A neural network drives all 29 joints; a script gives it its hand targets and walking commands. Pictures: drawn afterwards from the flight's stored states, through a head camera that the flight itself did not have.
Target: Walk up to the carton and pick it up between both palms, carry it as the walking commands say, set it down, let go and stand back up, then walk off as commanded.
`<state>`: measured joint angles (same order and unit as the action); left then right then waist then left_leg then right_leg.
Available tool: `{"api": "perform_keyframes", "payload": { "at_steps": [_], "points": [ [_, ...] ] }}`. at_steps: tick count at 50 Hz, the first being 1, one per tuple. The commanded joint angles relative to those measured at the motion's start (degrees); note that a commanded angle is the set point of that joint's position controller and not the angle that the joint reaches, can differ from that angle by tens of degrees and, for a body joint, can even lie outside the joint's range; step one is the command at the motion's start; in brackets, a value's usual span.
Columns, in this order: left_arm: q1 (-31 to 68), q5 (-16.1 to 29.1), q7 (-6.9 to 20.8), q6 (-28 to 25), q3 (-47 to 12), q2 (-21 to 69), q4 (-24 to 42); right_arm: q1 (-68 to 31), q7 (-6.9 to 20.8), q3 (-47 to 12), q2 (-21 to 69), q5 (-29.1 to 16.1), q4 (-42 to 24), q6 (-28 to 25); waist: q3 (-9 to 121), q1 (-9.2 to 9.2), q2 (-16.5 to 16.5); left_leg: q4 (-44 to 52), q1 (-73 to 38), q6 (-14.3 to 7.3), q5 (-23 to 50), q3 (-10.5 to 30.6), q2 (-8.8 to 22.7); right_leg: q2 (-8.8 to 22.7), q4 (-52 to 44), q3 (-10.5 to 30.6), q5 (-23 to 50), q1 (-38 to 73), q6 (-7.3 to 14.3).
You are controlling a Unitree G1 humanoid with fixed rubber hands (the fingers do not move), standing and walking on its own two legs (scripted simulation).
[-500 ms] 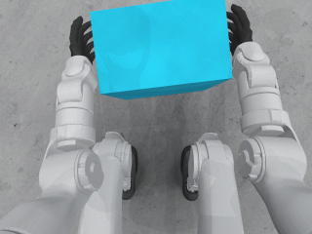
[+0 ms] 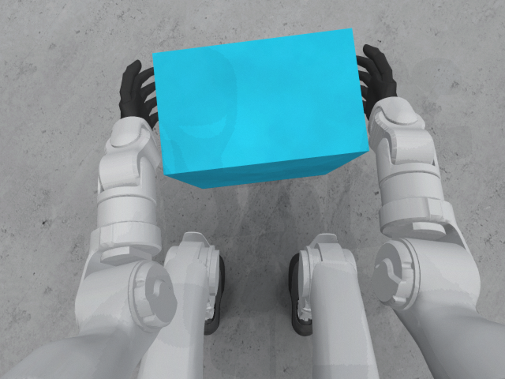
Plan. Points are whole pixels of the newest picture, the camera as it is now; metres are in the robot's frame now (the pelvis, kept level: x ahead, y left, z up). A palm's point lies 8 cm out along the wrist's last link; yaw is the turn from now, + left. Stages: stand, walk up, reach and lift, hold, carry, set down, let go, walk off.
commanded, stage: reach and lift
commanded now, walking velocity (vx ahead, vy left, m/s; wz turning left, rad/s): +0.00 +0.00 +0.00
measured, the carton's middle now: (259, 128) +0.49 -0.01 -0.15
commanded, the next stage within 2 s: none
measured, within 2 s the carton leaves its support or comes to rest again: neither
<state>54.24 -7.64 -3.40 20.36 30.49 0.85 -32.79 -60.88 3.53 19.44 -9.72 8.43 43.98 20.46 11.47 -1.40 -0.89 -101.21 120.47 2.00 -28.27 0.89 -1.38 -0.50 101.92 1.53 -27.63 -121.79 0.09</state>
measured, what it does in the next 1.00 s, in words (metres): rises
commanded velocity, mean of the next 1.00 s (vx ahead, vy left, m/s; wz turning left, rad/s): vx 0.00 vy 0.00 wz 0.00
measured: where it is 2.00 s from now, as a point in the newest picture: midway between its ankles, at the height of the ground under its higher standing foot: (255, 307)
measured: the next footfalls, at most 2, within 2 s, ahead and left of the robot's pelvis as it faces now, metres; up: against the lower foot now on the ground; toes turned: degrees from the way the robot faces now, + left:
none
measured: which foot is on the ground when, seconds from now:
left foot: down 0.00-1.00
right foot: down 0.00-1.00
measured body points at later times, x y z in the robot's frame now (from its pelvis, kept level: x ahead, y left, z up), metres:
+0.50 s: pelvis +0.01 +0.00 +0.06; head +0.25 -0.03 +0.44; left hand +0.47 +0.17 +0.00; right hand +0.50 -0.18 -0.01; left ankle +0.11 +0.13 -0.45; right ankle +0.11 -0.12 -0.45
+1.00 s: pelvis +0.03 -0.01 +0.13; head +0.24 -0.03 +0.53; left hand +0.46 +0.17 +0.08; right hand +0.48 -0.18 +0.07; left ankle +0.11 +0.13 -0.45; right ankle +0.11 -0.12 -0.45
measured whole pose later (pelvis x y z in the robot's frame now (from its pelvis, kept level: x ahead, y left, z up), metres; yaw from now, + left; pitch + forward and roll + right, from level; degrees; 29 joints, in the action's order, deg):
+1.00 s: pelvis +0.03 -0.01 +0.13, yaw -1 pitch +39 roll +1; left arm 39.0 -11.7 0.0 21.0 30.2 5.5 -27.6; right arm -44.7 4.9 20.9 -2.8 12.2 37.0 21.6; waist 14.6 -2.1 -0.5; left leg -76.0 90.6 1.9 -25.0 1.6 -0.7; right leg -1.0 76.6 1.2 -24.3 -91.7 0.5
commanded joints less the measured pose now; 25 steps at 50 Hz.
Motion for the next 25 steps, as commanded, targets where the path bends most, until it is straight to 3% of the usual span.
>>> {"api": "perform_keyframes", "payload": {
  "at_steps": [1,25],
  "points": [
    [37.3,8.3,16.5,0.6,-33.4,53.1,-0.4,-31.0,14.0,-24.0,55.5,-7.8,-3.0,-0.6,57.8,0.53,3.3,10.6,-29.5,-0.3,10.3,-6.2,-8.2,-8.0,-11.1,-4.8,11.2,38.3,0.5],
    [28.1,7.0,19.1,1.5,-34.4,55.6,0.3,-22.9,15.0,-25.3,60.0,-6.7,-5.3,0.2,54.9,-0.12,4.1,20.8,-38.0,-0.5,12.1,-5.2,-8.2,-8.3,-22.3,-3.5,13.9,50.3,0.2]
  ]
}}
